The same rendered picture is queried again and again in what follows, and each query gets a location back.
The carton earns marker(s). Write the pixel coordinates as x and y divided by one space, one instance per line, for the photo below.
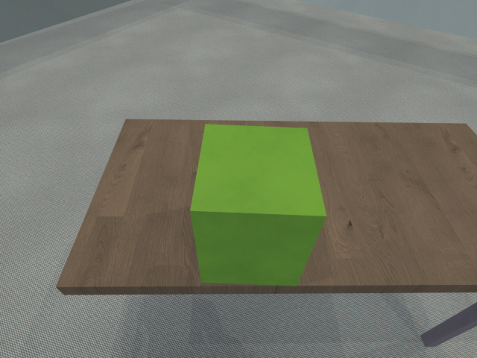
257 207

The table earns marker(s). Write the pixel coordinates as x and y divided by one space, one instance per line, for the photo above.
400 201

